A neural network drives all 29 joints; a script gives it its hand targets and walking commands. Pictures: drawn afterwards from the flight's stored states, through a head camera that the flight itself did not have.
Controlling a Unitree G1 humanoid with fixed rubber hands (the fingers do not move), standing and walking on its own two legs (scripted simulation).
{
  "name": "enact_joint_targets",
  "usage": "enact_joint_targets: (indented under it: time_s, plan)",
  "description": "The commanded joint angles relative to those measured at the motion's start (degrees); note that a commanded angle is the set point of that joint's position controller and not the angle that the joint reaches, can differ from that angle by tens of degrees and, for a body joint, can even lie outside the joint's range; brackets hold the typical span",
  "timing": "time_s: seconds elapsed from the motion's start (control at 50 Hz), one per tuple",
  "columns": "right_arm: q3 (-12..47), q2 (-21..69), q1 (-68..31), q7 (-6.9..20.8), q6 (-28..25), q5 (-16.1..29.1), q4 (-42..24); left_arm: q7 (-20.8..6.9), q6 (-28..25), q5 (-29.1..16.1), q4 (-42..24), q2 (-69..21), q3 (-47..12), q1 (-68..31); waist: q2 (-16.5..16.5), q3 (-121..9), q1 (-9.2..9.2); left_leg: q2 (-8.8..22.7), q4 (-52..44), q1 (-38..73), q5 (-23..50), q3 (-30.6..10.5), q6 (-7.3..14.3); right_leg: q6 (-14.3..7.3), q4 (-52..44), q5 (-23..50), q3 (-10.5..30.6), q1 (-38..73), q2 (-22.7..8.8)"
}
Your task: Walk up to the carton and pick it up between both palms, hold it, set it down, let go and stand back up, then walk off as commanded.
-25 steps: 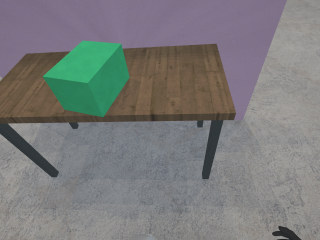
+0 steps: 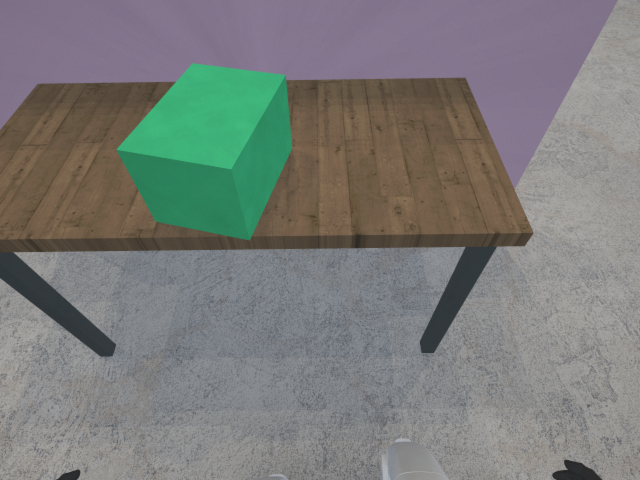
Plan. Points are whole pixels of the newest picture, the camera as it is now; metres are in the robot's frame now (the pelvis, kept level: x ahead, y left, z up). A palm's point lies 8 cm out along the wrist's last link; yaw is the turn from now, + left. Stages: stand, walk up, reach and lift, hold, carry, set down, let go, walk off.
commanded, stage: walk up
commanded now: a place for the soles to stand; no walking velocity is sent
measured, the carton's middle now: (220, 148) +0.68 +0.19 +0.00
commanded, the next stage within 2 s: none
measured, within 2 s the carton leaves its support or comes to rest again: neither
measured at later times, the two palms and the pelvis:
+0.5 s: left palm out of the picture +0.10 +0.40 -0.05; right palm (532, 468) +0.15 -0.26 -0.11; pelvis +0.05 +0.05 -0.01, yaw +0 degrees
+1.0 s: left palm out of the picture +0.16 +0.50 -0.07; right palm (463, 460) +0.16 -0.17 -0.10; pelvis +0.09 +0.15 -0.01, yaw +0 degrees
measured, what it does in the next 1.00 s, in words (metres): steps to the left: right foot, then left foot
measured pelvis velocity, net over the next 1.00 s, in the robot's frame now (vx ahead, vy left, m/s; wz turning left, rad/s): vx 0.09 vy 0.15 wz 0.00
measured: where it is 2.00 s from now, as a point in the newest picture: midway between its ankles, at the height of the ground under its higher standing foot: outside the picture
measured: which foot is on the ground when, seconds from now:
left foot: down 0.00-0.22, up 0.24-0.60, down 0.62-1.00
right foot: up 0.00-0.20, down 0.22-0.62, up 0.64-0.98, down 1.00-1.00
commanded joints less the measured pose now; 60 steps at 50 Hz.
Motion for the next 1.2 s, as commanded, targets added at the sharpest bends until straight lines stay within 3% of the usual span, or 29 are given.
enact_joint_targets:
  time_s: [0.0,0.08,0.14,0.16,0.18,0.2,0.22,0.24,0.34,0.42,0.48,0.52,0.54,0.56,0.58,0.6,0.64,0.68,0.74,0.8,0.88,0.92,0.94,0.96,0.98,1.02,1.06,1.12,1.18]
  plan:
    - [-7.48,-11.00,4.95,-0.11,-1.29,-0.65,-4.10,0.37,-1.25,-0.77,-0.81,11.00,6.04,3.35,5.39,-6.53,-1.72,9.09,-13.95,14.46,5.32,-16.04,9.46,0.90,-11.34,5.45,-4.09,-2.39,0.40]
    - [-6.85,-10.14,0.75,0.13,-0.87,-0.54,-5.00,0.96,-1.90,-0.81,1.01,9.76,5.65,7.24,6.27,-6.14,-0.02,9.03,-9.87,8.70,11.23,-13.27,9.81,-0.29,-19.47,10.83,-5.01,7.79,1.76]
    - [-5.76,-7.57,-4.35,0.49,-0.60,0.08,-6.55,1.50,-2.92,-0.27,4.49,11.18,6.65,16.77,-0.55,-9.27,5.75,5.32,4.19,-0.66,8.32,-6.38,7.47,-1.52,-35.07,24.84,-4.07,27.30,1.30]
    - [-5.04,-5.35,-3.52,0.55,-0.86,0.52,-6.85,1.85,-3.21,0.53,4.71,14.09,7.76,18.75,-5.23,-10.10,7.70,2.30,11.83,-7.97,3.46,-4.61,4.63,-3.39,-37.08,22.98,3.44,35.12,-3.89]
    - [-4.23,-3.33,-2.24,0.57,-0.90,0.33,-7.39,2.16,-3.25,1.66,3.39,18.24,9.27,18.80,-13.32,-10.61,8.02,-2.03,21.35,-20.57,-18.84,-5.07,0.56,-8.09,-37.06,20.63,23.06,41.13,-17.88]
    - [-5.10,-7.44,0.57,0.14,0.32,-0.65,-5.59,2.32,-2.97,1.97,0.76,19.67,9.36,12.96,-5.25,-7.88,5.25,-0.79,29.60,-20.56,-19.15,-8.74,0.08,-11.15,-40.55,6.98,30.93,31.77,-24.40]
    - [-6.02,-10.03,2.33,0.19,0.81,-0.68,-4.05,2.24,-2.85,1.50,-1.03,20.04,9.14,7.71,-0.77,-3.52,3.43,1.42,31.92,-18.84,-17.42,-10.36,0.03,-13.18,-42.71,-1.94,30.06,24.39,-25.67]
    - [-6.39,-10.72,1.60,0.37,0.68,-0.56,-3.32,2.24,-2.89,1.25,-0.98,20.45,9.13,6.09,-3.22,-0.62,3.07,2.62,32.53,-18.62,-16.05,-10.58,0.15,-14.55,-43.14,-4.14,28.76,21.02,-25.13]
    - [-7.58,-9.37,3.68,1.44,0.88,0.74,-1.84,1.28,-3.47,1.53,-1.45,17.20,7.84,6.36,-5.77,1.77,2.40,1.43,33.57,-13.68,-5.30,-9.78,-2.23,-9.65,-41.26,3.41,10.58,12.61,-14.12]
    - [-7.45,-9.44,1.41,1.68,0.57,0.86,-2.39,0.73,-3.21,1.59,-2.30,18.36,8.60,7.15,-10.86,-0.03,3.97,2.95,23.74,-14.27,-6.51,-5.85,-2.89,-10.33,-38.28,1.53,7.11,16.29,-12.92]
    - [-7.73,-9.58,1.79,1.68,0.22,0.52,-2.59,0.71,-2.76,1.93,-3.88,20.06,9.38,4.51,-14.05,-0.98,2.43,5.81,15.27,-8.28,-8.86,-2.68,-1.82,-10.67,-34.11,4.27,5.60,12.73,-14.12]
    - [-8.40,-9.82,6.40,1.41,-0.33,0.29,-1.60,0.75,-2.24,1.78,-5.34,20.32,9.10,0.94,-12.59,-4.08,-1.04,5.21,7.77,0.34,-6.81,-0.05,-0.90,-9.29,-28.30,9.41,2.55,9.48,-13.61]
    - [-8.88,-9.77,12.00,1.07,-0.72,-0.07,0.16,0.73,-1.70,1.61,-5.59,19.41,8.68,-0.70,-8.83,-6.67,-4.51,4.16,1.27,8.11,-1.56,1.25,-0.77,-7.39,-21.12,7.48,-0.44,5.88,-11.89]
    - [-9.48,-10.90,16.45,0.49,-0.92,-0.94,1.87,0.89,-1.00,1.53,-5.63,15.47,7.26,0.03,-0.06,-6.75,-6.63,1.19,-2.14,13.41,-3.54,-0.41,-1.29,-4.61,-9.36,5.95,-4.21,0.95,-7.78]
    - [-9.80,-12.58,17.18,-0.06,-0.97,-1.96,1.28,1.24,-0.23,1.04,-5.24,10.62,5.70,3.04,11.82,-3.75,-6.58,3.49,-9.98,12.88,-10.87,-11.35,-0.93,-2.77,-0.42,-6.74,-5.70,-6.45,-2.88]
    - [-10.12,-16.30,11.67,-0.59,-1.07,-2.39,-1.62,1.79,0.46,0.49,-5.85,8.92,5.06,3.85,19.58,-0.40,-4.49,11.18,-19.40,7.05,-19.62,-31.92,0.04,-0.30,9.65,-12.46,-1.63,-13.89,3.34]
    - [-10.37,-19.68,2.71,-0.68,-0.44,0.12,-3.59,2.44,0.66,0.33,-5.00,14.26,5.75,1.85,15.05,4.38,-1.66,13.53,-29.28,-3.27,-38.09,-38.95,2.06,-1.68,10.24,-6.88,3.50,-11.28,2.41]
    - [-9.14,-14.60,2.29,-0.99,-0.45,-0.12,-3.95,1.91,0.32,-0.35,-2.35,16.01,6.23,2.56,7.58,5.21,-0.80,11.57,-21.61,0.59,-26.55,-30.69,3.38,-0.84,7.19,-0.38,2.89,-11.40,-0.74]
    - [-8.36,-11.89,3.90,-1.08,-1.04,-0.91,-4.94,1.00,-0.44,-0.77,-0.28,13.42,6.34,6.76,6.23,-2.55,-0.45,8.39,-12.66,9.66,-7.23,-19.93,7.45,0.11,-2.97,1.74,-0.68,-6.82,-0.54]
    - [-7.61,-10.88,4.68,-0.29,-0.81,-1.26,-5.56,0.97,-1.09,-0.65,-0.76,11.78,6.22,6.09,5.83,-7.06,-1.38,8.56,-10.79,12.12,2.55,-17.53,10.44,0.48,-11.36,3.39,-3.89,-0.99,0.49]
    - [-6.62,-10.37,0.20,-0.01,0.07,-0.77,-6.35,1.78,-1.74,-0.81,1.26,10.05,5.75,10.67,7.27,-6.91,1.46,8.13,-6.07,4.68,8.89,-14.05,10.06,-0.78,-22.28,11.08,-5.27,11.15,2.24]
    - [-5.83,-8.11,-3.56,0.15,0.25,-0.22,-7.35,2.17,-2.35,-0.38,3.85,11.58,6.44,17.05,1.60,-8.28,5.34,5.45,3.89,-2.92,7.34,-8.63,7.76,-1.71,-32.83,21.91,-3.99,25.14,1.01]
    - [-5.18,-6.32,-2.62,0.15,0.05,0.25,-7.24,2.36,-2.63,0.53,3.98,14.59,7.43,18.86,-3.20,-9.11,7.11,2.76,11.04,-8.56,4.07,-6.03,4.99,-3.39,-34.73,21.00,2.15,31.82,-2.85]
    - [-4.44,-4.13,-1.70,0.23,-0.11,0.18,-7.55,2.60,-2.75,1.79,2.97,18.38,8.84,19.50,-12.20,-9.30,8.17,-1.70,20.14,-21.50,-15.96,-4.21,1.17,-8.34,-35.74,18.57,20.44,38.44,-15.64]
    - [-5.05,-6.93,0.68,-0.23,0.75,-0.64,-5.90,2.85,-2.54,2.24,0.14,20.19,9.15,13.80,-6.78,-7.34,5.77,-0.78,29.72,-21.73,-19.47,-7.80,-0.31,-12.70,-38.53,10.08,30.75,30.05,-24.53]
    - [-6.50,-11.51,1.03,0.00,1.29,-0.62,-3.99,2.77,-2.34,1.48,-1.33,21.17,9.14,7.23,-3.29,-1.37,3.67,3.22,35.43,-19.01,-17.12,-10.49,0.21,-17.12,-40.03,0.93,29.08,18.98,-26.51]
    - [-7.51,-11.28,2.61,0.41,1.28,-0.32,-2.75,2.57,-2.59,1.44,-2.54,18.88,8.31,3.63,-2.14,2.03,1.34,2.70,37.13,-16.17,-12.41,-10.54,-0.64,-14.65,-40.63,-1.37,19.51,11.46,-21.02]
    - [-7.24,-8.87,4.62,0.93,0.87,1.44,-1.33,1.18,-2.59,2.01,-2.68,17.32,7.55,4.59,-8.73,1.89,1.97,2.12,29.81,-11.23,-8.93,-6.55,-1.35,-10.55,-39.26,-3.32,9.15,8.39,-12.91]
    - [-6.76,-8.48,5.48,0.74,-0.34,2.82,0.51,-0.53,-1.92,2.62,-4.03,17.01,7.54,1.33,-16.29,-0.24,1.88,1.72,15.91,-5.37,-12.04,0.27,-1.46,-8.86,-36.21,-9.03,4.02,7.91,-9.70]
